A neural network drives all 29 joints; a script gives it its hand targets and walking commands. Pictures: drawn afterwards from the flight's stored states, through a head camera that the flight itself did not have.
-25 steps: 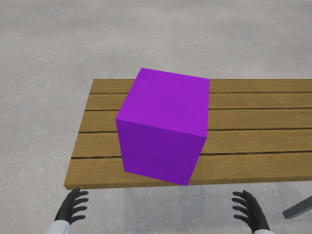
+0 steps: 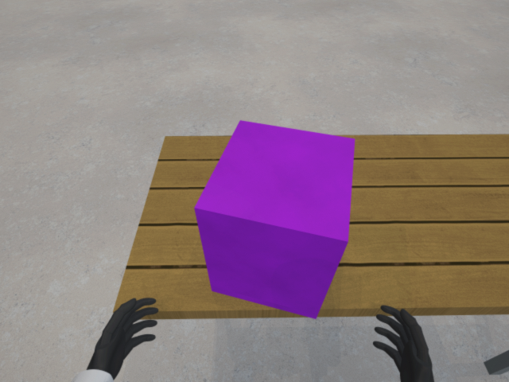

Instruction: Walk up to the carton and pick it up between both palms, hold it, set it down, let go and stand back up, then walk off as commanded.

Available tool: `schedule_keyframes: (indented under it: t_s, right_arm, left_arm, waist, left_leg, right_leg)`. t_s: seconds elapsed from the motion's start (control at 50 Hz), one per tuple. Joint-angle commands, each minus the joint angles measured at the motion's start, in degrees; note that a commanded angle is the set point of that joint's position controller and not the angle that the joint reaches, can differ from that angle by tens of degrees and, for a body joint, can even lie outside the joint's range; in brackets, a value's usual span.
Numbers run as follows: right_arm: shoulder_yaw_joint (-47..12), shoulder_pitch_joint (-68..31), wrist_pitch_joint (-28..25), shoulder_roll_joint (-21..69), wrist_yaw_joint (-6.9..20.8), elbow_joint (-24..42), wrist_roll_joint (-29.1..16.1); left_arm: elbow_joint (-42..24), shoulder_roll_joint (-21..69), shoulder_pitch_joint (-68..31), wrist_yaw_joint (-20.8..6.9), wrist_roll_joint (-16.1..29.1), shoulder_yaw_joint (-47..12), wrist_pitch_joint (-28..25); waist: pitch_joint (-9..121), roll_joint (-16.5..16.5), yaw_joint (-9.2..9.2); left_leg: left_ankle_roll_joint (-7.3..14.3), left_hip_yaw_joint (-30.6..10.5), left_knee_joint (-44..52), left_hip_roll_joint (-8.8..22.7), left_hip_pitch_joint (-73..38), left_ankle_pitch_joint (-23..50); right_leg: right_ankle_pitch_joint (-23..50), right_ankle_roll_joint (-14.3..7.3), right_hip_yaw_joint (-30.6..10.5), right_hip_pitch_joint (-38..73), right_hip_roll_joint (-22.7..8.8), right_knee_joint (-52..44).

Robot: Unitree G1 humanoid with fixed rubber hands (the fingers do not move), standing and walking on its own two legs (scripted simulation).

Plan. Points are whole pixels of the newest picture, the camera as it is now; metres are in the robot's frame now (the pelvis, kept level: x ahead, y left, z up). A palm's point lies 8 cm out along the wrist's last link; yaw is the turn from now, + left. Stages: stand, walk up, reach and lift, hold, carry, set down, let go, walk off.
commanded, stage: reach and lift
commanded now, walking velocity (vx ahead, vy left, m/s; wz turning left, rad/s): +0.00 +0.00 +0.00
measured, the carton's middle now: (278, 220) +0.37 -0.01 +0.04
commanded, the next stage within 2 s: none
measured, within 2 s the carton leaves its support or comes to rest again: neither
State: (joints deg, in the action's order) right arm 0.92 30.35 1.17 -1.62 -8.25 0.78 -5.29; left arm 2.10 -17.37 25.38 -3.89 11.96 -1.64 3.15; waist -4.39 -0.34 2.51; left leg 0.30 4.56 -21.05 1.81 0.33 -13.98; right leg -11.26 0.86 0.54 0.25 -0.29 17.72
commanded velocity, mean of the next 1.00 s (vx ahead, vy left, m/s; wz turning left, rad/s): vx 0.00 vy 0.00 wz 0.00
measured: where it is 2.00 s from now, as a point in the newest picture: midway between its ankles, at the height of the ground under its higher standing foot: outside the picture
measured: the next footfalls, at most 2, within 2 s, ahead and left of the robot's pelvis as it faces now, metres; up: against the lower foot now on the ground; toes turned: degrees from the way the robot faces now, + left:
none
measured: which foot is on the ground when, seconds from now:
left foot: down 0.00-1.00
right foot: down 0.00-1.00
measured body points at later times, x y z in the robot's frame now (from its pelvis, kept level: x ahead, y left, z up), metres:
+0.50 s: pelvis +0.00 +0.00 +0.00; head -0.02 +0.02 +0.45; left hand +0.16 +0.22 +0.03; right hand +0.17 -0.19 +0.03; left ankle -0.02 +0.11 -0.75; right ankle -0.01 -0.13 -0.75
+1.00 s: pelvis +0.01 +0.00 +0.00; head +0.02 +0.01 +0.45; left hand +0.25 +0.21 +0.08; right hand +0.22 -0.21 +0.08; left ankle -0.02 +0.11 -0.75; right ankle -0.01 -0.13 -0.75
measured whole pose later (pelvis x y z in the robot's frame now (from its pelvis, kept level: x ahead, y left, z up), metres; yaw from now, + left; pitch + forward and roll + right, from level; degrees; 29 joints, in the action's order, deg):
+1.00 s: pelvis +0.01 +0.00 +0.00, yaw +0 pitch -4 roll -1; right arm 0.7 21.5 19.3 -7.2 -13.5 23.5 -14.1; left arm -19.3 -18.3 14.4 -3.5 16.4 3.1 23.4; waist -4.1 1.1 0.3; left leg 0.0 3.5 -19.5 1.5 1.8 -13.7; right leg -11.5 0.6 -0.2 -1.4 0.1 16.8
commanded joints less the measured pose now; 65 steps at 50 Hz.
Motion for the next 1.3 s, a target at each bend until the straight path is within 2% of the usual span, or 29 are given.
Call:
schedule_keyframes:
  t_s: [0.0,0.06,0.1,0.12,0.18,0.22,0.26,0.3,0.32,0.38,0.44,0.48,0.5,0.6,0.68,0.74,0.76,0.82,0.84,0.86,0.88,0.9,1.0,1.02,1.06,1.08,1.1,1.18,1.28]
  right_arm:
    - [-0.5,0.6,-5.3,-3.1,-1.4,13.8,-2.3]
    - [-1.6,1.9,-6.1,-1.5,-1.7,15.5,-2.6]
    - [-1.5,2.0,-6.9,-2.4,-1.7,18.4,-3.2]
    - [-1.5,3.1,-6.9,-2.3,-1.9,16.7,-2.9]
    - [-2.4,2.4,-7.2,-2.9,-2.5,18.0,-4.0]
    - [-1.5,3.5,-6.1,-3.0,-2.7,17.5,-2.7]
    - [-0.7,2.5,-5.2,-2.0,-3.1,18.2,-1.5]
    - [-0.8,0.3,-4.0,-2.7,-3.3,21.3,-2.0]
    - [0.3,0.6,-2.7,-3.0,-3.5,22.9,-2.1]
    - [0.5,-2.2,-0.1,-2.7,-3.4,24.7,-1.4]
    - [1.3,-1.7,2.8,-4.1,-3.3,26.3,-1.7]
    - [0.2,-3.1,5.0,-3.8,-3.3,28.2,-1.5]
    - [1.3,-3.5,5.9,-4.4,-3.3,27.8,-1.3]
    - [1.5,-8.0,10.3,-4.8,-2.9,30.8,-3.0]
    - [1.2,-11.1,12.7,-7.3,-3.1,32.1,-4.7]
    - [1.2,-9.8,13.8,-7.6,-3.6,31.8,-6.4]
    - [1.3,-11.5,13.9,-7.7,-4.1,34.1,-6.5]
    - [1.2,-11.4,14.2,-9.2,-4.7,34.8,-7.9]
    - [1.1,-14.0,14.1,-9.3,-4.8,37.1,-8.0]
    - [1.9,-11.9,14.6,-9.2,-5.1,35.1,-8.5]
    - [1.9,-13.5,14.7,-8.9,-5.2,36.0,-8.8]
    - [2.3,-15.1,14.9,-9.8,-5.4,37.2,-8.8]
    - [2.8,-18.0,16.6,-11.9,-5.7,35.3,-9.9]
    - [2.6,-17.5,17.3,-11.3,-5.9,35.9,-10.5]
    - [2.5,-21.0,18.2,-13.0,-6.0,36.5,-11.3]
    - [2.4,-20.4,18.0,-12.5,-6.4,36.1,-10.7]
    - [2.9,-22.8,19.0,-13.6,-6.5,36.1,-11.4]
    - [3.8,-26.9,20.1,-14.2,-6.8,35.6,-11.7]
    - [6.1,-38.4,22.8,-16.6,-7.0,33.3,-12.0]
  left_arm:
    - [-13.0,-8.1,-1.8,-0.6,1.2,3.5,-6.2]
    - [-14.2,-9.4,-2.0,-0.7,1.7,4.1,-7.4]
    - [-18.6,-8.9,-1.5,-0.2,2.5,2.8,-8.4]
    - [-16.4,-8.3,-0.4,-0.4,2.3,2.1,-8.0]
    - [-19.2,-9.4,0.3,-0.1,2.3,2.1,-8.4]
    - [-19.1,-8.5,0.9,0.0,2.0,1.1,-7.3]
    - [-19.8,-7.5,0.8,0.2,2.6,1.3,-6.2]
    - [-22.4,-9.8,-2.0,0.6,2.8,1.4,-5.6]
    - [-25.5,-9.8,-2.5,0.9,3.4,1.7,-4.8]
    - [-27.2,-10.4,-6.2,1.7,3.7,1.6,-3.0]
    - [-27.8,-9.3,-5.4,2.6,3.6,1.1,0.1]
    - [-28.1,-10.3,-7.6,2.4,5.5,2.3,1.7]
    - [-28.2,-9.0,-7.0,2.6,5.2,1.7,3.0]
    - [-27.9,-9.6,-12.2,2.4,6.2,3.4,7.2]
    - [-29.0,-9.5,-13.8,2.2,6.2,5.3,11.2]
    - [-29.6,-7.8,-14.9,1.5,4.5,6.4,13.7]
    - [-31.2,-8.8,-15.6,1.3,5.0,7.5,14.1]
    - [-33.1,-8.2,-15.9,0.8,5.2,8.9,15.8]
    - [-35.2,-9.5,-18.6,0.8,5.2,9.8,15.9]
    - [-35.7,-8.5,-17.5,0.8,4.5,9.5,16.8]
    - [-34.6,-8.8,-18.4,0.4,4.5,10.2,17.5]
    - [-34.0,-9.0,-19.6,0.0,5.0,9.9,18.1]
    - [-35.5,-9.5,-25.8,0.1,3.7,10.8,20.1]
    - [-34.9,-9.1,-24.9,0.0,3.7,10.8,21.2]
    - [-34.6,-9.7,-28.2,0.1,4.0,11.3,22.5]
    - [-35.0,-9.6,-28.2,0.0,4.6,11.5,22.7]
    - [-36.5,-10.7,-32.5,0.0,4.5,11.7,23.0]
    - [-34.5,-10.1,-34.9,0.2,4.9,11.9,26.2]
    - [-29.2,-11.3,-45.1,0.4,4.6,13.5,29.5]
  waist:
    - [0.3,-1.6,0.98]
    - [-0.5,-2.3,1.49]
    - [1.1,-4.5,1.29]
    - [0.3,-4.5,0.53]
    - [0.4,-6.9,1.28]
    - [-1.7,-7.7,-0.08]
    - [-1.4,-6.2,-0.84]
    - [-1.1,-6.9,0.77]
    - [-0.9,-6.7,-0.40]
    - [-1.8,-6.0,-0.17]
    - [-1.9,-6.0,-0.91]
    - [-1.5,-3.4,-0.96]
    - [-1.0,-4.4,-1.90]
    - [0.0,-2.4,-1.77]
    - [1.9,-1.4,-0.64]
    - [3.7,-1.6,-1.93]
    - [5.7,-0.4,-0.76]
    - [6.9,0.8,-1.77]
    - [8.3,-0.7,-0.78]
    - [8.1,-2.2,-2.25]
    - [8.7,-2.2,-2.20]
    - [8.9,-0.9,-2.50]
    - [10.6,-3.9,-2.96]
    - [10.5,-2.8,-3.76]
    - [13.1,-2.6,-3.13]
    - [14.2,-1.2,-4.25]
    - [14.0,-4.1,-4.37]
    - [16.5,-1.7,-4.79]
    - [17.3,-1.8,-4.72]
  left_leg:
    - [-3.1,-2.1,2.2,-0.7,1.4,18.7]
    - [-2.8,-2.6,1.9,-0.7,2.8,16.2]
    - [-3.4,-2.6,2.1,-0.7,3.4,17.1]
    - [-2.8,-3.5,1.9,-0.4,2.9,17.4]
    - [-3.9,-3.3,1.4,-0.6,2.0,19.0]
    - [-3.8,-4.3,3.2,0.0,2.5,16.6]
    - [-3.6,-4.6,3.9,0.0,2.4,13.7]
    - [-3.1,-3.6,4.3,-0.7,3.5,11.3]
    - [-2.8,-4.1,5.0,-0.5,3.3,9.6]
    - [-2.1,-3.9,6.1,-0.1,5.1,4.7]
    - [-2.0,-4.6,7.1,1.1,7.0,4.5]
    - [-1.7,-4.3,6.1,0.6,5.8,4.8]
    - [-1.8,-4.4,7.0,0.8,5.8,5.4]
    - [-2.1,-5.0,6.7,1.2,7.4,5.4]
    - [-2.4,-4.2,6.0,0.8,5.3,11.0]
    - [-2.9,-4.3,4.7,0.4,2.9,16.4]
    - [-2.5,-3.7,4.0,0.0,1.4,18.5]
    - [-3.1,-3.5,3.0,-0.9,-1.1,22.3]
    - [-2.9,-3.2,2.4,-1.2,-0.7,23.2]
    - [-3.4,-3.2,2.3,-1.3,-1.4,24.8]
    - [-2.7,-3.4,1.9,-1.4,-1.7,25.3]
    - [-2.9,-3.0,1.8,-1.5,-1.6,24.3]
    - [-3.4,-2.9,2.1,-1.6,-1.6,24.5]
    - [-2.9,-3.1,2.2,-1.5,-2.2,23.8]
    - [-2.4,-3.1,2.1,-1.5,-2.5,23.8]
    - [-2.6,-2.6,1.5,-1.8,-2.6,26.0]
    - [-2.6,-2.9,1.6,-1.7,-3.0,25.4]
    - [-2.9,-2.5,1.4,-1.7,-3.3,25.9]
    - [-2.7,-2.1,2.3,-1.2,-0.7,20.9]
  right_leg:
    - [11.9,-2.5,-3.0,-4.1,0.5,-3.6]
    - [8.1,-2.6,-3.5,-4.1,0.1,-3.7]
    - [8.6,-3.1,-3.6,-4.3,0.2,-3.6]
    - [8.8,-3.2,-3.6,-4.2,0.2,-3.7]
    - [9.2,-3.9,-4.1,-4.4,0.3,-4.0]
    - [6.7,-4.2,-4.0,-4.3,0.1,-4.9]
    - [3.9,-3.8,-3.9,-4.3,-0.1,-5.3]
    - [1.4,-3.9,-4.3,-4.6,-0.6,-5.4]
    - [1.6,-3.7,-3.5,-4.6,-0.5,-5.0]
    - [-0.8,-3.2,-4.1,-3.8,-0.7,-4.4]
    - [0.1,-4.0,-3.2,-2.6,0.0,-3.5]
    - [0.2,-3.8,-3.6,-3.0,-0.4,-4.2]
    - [1.1,-4.1,-3.4,-2.6,-0.3,-4.1]
    - [0.4,-3.9,-3.1,-3.1,-0.4,-3.4]
    - [6.0,-3.6,-3.1,-2.4,-0.4,-3.4]
    - [11.7,-2.9,-2.6,-1.5,0.4,-2.6]
    - [13.7,-2.3,-2.8,-2.1,0.1,-2.4]
    - [19.6,-1.5,-2.4,-1.9,0.3,-2.0]
    - [20.9,-1.5,-2.7,-1.6,0.0,-1.7]
    - [22.4,-1.7,-2.8,-1.6,0.4,-2.0]
    - [24.4,-1.6,-3.1,-2.2,0.1,-2.0]
    - [24.6,-1.2,-3.2,-1.8,0.0,-2.1]
    - [24.9,-1.0,-3.5,-2.1,-0.3,-1.5]
    - [25.4,-0.6,-3.1,-2.0,-0.3,-1.6]
    - [26.7,-0.4,-3.6,-0.9,-0.3,-1.1]
    - [30.3,0.1,-3.4,-0.1,-0.2,-0.7]
    - [29.1,-0.2,-3.7,-1.3,-0.4,-0.7]
    - [28.5,-0.3,-3.1,-0.5,0.5,-1.0]
    - [23.0,-0.8,-2.5,-1.8,1.0,-0.8]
